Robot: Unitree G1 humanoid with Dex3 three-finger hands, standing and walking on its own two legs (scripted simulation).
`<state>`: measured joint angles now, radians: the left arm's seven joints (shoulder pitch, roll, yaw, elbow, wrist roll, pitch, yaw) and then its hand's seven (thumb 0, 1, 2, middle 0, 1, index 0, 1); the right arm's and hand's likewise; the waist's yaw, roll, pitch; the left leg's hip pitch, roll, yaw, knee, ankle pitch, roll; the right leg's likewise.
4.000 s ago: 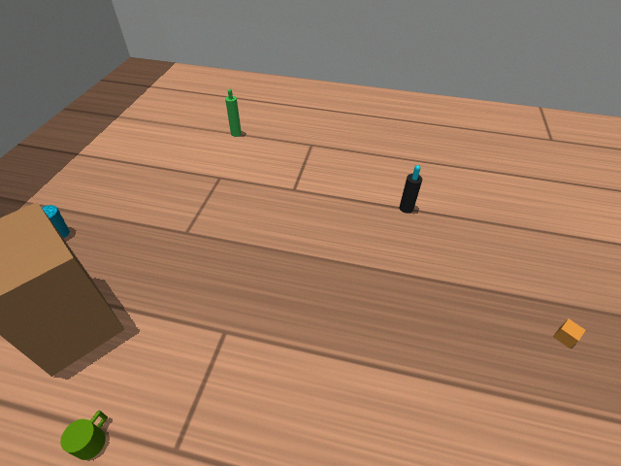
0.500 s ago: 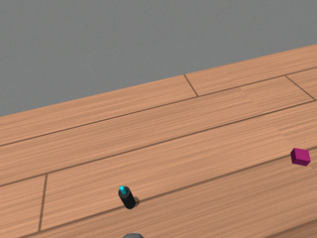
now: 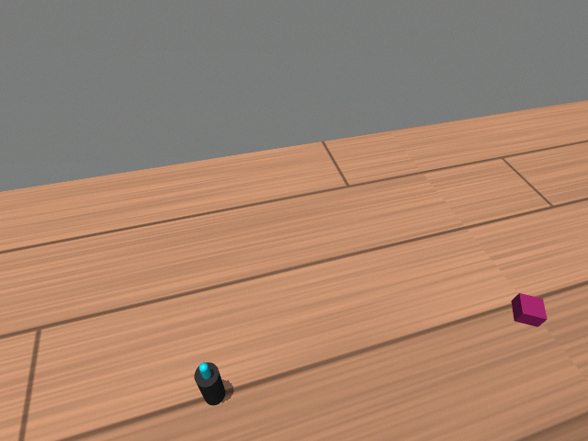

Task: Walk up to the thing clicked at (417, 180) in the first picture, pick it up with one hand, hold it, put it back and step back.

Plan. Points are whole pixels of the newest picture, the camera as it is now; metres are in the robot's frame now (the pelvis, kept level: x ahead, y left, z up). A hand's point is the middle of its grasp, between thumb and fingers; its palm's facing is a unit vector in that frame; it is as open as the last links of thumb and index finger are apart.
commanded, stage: walk up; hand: left
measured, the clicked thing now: (209, 381) +0.40 +0.23 -0.63
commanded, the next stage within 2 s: stand in 1.34 s
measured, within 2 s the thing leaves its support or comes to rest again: neither
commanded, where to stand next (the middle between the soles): +0.08 +0.00 m, yaw +1 degrees
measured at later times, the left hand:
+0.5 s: hand out of the picture +0.14 +0.24 -0.14, palm faces -0.01 -0.94 -0.33, open 7.4 cm
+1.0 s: hand out of the picture +0.11 +0.25 -0.14, palm faces +0.02 -0.94 -0.34, open 7.4 cm
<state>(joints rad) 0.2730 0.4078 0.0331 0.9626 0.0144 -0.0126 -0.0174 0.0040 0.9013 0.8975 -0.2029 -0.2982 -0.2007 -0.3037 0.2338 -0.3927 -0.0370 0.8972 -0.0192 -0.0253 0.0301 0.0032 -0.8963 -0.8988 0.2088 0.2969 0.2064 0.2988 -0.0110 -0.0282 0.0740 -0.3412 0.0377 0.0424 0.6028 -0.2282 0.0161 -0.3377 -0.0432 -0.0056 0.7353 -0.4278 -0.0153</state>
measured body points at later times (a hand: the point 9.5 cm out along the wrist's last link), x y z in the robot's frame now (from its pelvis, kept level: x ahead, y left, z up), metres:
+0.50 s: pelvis +0.03 -0.01 +0.01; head +0.04 +0.00 +0.46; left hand +0.14 +0.29 -0.11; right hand +0.12 -0.31 -0.11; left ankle +0.06 +0.12 -0.73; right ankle +0.03 -0.14 -0.73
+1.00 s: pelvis +0.04 -0.01 +0.02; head +0.04 -0.01 +0.47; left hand +0.11 +0.30 -0.11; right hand +0.13 -0.30 -0.11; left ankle +0.06 +0.12 -0.73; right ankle +0.03 -0.14 -0.73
